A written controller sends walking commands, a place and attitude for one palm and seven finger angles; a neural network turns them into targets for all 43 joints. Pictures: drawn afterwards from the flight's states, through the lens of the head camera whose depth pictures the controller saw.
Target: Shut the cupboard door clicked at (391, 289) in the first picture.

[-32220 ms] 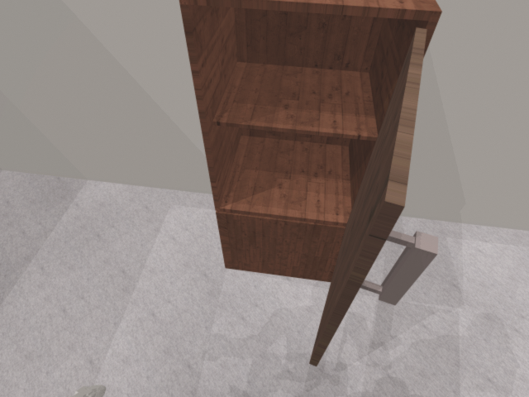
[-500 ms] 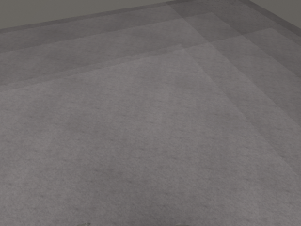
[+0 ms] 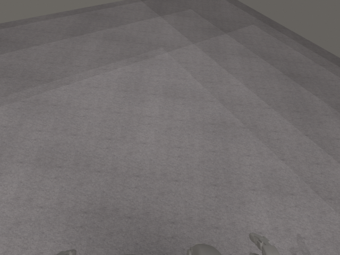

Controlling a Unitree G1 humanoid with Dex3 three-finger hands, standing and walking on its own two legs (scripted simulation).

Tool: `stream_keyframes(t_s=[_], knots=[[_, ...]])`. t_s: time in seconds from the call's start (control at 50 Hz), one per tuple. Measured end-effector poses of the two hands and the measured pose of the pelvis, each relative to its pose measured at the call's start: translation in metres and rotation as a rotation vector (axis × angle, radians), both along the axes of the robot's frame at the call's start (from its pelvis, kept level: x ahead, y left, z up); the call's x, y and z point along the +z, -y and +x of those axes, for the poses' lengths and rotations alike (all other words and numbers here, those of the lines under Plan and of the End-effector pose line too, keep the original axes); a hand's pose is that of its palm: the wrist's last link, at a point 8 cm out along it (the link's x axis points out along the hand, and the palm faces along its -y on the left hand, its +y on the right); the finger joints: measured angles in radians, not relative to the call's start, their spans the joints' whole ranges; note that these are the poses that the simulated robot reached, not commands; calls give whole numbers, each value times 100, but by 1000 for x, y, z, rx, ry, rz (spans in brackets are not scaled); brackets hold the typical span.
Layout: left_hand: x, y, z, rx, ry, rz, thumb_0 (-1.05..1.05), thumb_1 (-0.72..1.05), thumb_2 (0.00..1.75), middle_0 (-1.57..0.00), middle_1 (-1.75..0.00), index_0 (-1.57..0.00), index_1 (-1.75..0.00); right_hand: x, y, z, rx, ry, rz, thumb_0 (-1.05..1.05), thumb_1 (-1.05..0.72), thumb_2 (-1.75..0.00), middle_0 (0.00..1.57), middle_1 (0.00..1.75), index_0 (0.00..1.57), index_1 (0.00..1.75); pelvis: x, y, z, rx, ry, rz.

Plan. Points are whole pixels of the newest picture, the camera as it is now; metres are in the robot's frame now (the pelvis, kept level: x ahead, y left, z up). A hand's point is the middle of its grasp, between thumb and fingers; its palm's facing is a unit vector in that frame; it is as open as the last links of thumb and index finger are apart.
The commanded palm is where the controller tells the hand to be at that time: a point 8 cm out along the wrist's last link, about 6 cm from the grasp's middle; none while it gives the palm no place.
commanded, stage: turn to face it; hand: left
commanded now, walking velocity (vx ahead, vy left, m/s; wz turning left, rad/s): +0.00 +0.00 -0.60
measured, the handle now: out of the picture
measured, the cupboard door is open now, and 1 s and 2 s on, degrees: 69 69 69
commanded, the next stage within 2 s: take the last steps up to it in 1.96 s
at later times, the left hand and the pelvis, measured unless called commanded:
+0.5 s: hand (118, 239) +0.17 +0.15 -0.16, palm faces -0.30 -0.92 -0.23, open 7.4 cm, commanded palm none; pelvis +0.03 -0.02 +0.00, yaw -18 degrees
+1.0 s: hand (153, 207) +0.26 +0.07 -0.15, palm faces -0.57 -0.77 -0.27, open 7.4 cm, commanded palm none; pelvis +0.04 -0.04 -0.01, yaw -36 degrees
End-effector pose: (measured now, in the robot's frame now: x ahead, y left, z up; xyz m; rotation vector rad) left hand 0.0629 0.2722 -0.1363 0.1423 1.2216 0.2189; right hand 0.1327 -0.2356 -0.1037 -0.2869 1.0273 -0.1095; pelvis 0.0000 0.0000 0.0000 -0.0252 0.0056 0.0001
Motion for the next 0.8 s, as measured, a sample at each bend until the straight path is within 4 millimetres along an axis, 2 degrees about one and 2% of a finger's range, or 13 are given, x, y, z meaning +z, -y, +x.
stream_keyframes(t_s=[0.06,0.12,0.2,0.24,0.3,0.36,0.44,0.52,0.6,0.7,0.8], knots=[[8,-2,21,-55,13,7,0,91,90,-20,-30,-19,-30,-1,9,-22,-58,-38,-3,1,-90,-90,20,30,20,30,3,-1,2,-43,0,-11],[13,4,44,-121,20,18,0,91,90,-19,-30,-19,-30,-7,21,-48,-128,-80,3,1,-90,-90,21,30,20,30,3,2,5,-85,-4,-12],[16,25,74,-217,39,40,0,91,90,-19,-30,-19,-30,-24,44,-87,-226,-143,20,1,-90,-90,21,30,20,30,-3,13,8,-141,-9,-2],[13,37,88,-265,66,58,0,91,90,-20,-30,-19,-30,-38,57,-105,-274,-172,31,1,-90,-90,21,30,20,30,-13,22,10,-166,-13,18],[16,55,97,-307,70,66,0,91,90,-20,-30,-19,-30,-45,70,-125,-337,-231,26,1,-91,-90,20,30,20,30,-13,24,10,-196,-14,11],[17,67,100,-338,41,58,0,91,90,-20,-30,-20,-30,-39,72,-133,-380,-242,27,1,-91,-90,20,30,20,30,-6,25,13,-233,-18,25],[13,76,106,-381,5,30,0,91,90,-20,-30,-20,-30,-28,65,-130,-417,-213,36,1,-91,-90,20,30,20,30,-1,23,20,-278,-23,40],[2,76,119,-416,-16,2,0,91,90,-20,-30,-20,-30,-22,53,-120,-451,-173,33,1,-91,-90,20,30,20,30,-3,15,29,-326,-29,37],[-14,70,141,-446,-25,-17,0,91,90,-20,-30,-20,-30,-22,37,-116,-472,-136,12,1,-91,-90,20,30,20,30,-11,4,38,-381,-35,19],[-6,77,170,-507,-15,-22,0,91,90,-20,-30,-20,-30,-13,20,-131,-516,-153,26,1,-91,-90,20,30,20,30,-2,4,42,-447,-24,4],[6,102,195,-586,11,-20,0,91,90,-20,-30,-19,-30,-16,16,-155,-601,-178,60,1,-90,-90,21,30,20,30,3,10,44,-512,-24,-6]])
